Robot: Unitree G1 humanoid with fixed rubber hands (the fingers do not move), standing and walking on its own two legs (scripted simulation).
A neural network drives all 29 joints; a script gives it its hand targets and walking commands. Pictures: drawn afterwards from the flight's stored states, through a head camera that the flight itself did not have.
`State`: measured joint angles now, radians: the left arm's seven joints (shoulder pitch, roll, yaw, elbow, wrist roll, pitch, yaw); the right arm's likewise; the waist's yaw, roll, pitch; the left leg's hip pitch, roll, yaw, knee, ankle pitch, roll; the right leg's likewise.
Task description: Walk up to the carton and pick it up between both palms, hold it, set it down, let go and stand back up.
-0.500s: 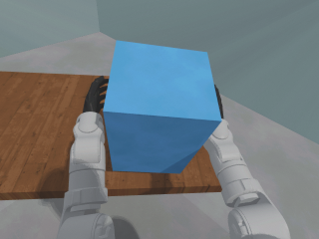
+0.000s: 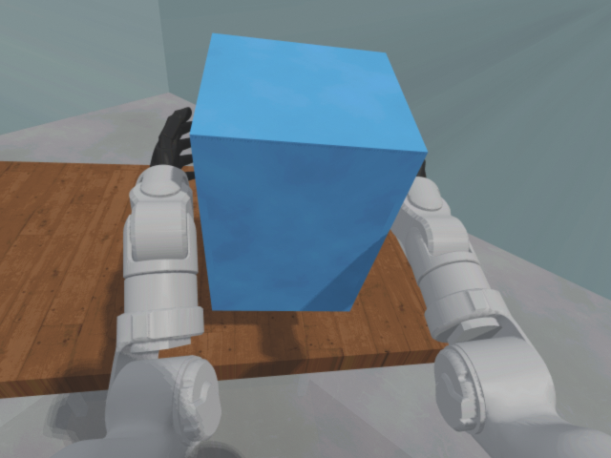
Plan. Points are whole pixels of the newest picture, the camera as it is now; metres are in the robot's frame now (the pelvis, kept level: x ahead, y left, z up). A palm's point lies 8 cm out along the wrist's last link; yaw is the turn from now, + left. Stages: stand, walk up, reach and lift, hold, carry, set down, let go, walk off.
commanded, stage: reach and lift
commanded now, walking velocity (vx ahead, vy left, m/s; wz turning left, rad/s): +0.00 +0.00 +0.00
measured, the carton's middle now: (291, 193) +0.39 +0.02 +0.20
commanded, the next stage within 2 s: hold in 1.34 s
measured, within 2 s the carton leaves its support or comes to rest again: neither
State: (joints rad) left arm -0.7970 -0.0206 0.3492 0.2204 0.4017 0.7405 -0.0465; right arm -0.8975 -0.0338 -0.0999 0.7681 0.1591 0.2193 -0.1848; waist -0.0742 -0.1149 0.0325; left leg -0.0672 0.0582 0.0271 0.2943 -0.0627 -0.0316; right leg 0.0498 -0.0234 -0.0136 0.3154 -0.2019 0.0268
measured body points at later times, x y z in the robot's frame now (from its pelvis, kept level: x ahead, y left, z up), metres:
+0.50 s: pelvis +0.01 +0.00 +0.00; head -0.07 +0.03 +0.44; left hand +0.40 +0.16 +0.26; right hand +0.41 -0.13 +0.28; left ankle +0.07 +0.14 -0.75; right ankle -0.01 -0.13 -0.75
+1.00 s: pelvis +0.03 -0.01 +0.00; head -0.05 +0.01 +0.44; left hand +0.41 +0.15 +0.27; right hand +0.42 -0.14 +0.30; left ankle +0.07 +0.14 -0.75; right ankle -0.01 -0.13 -0.75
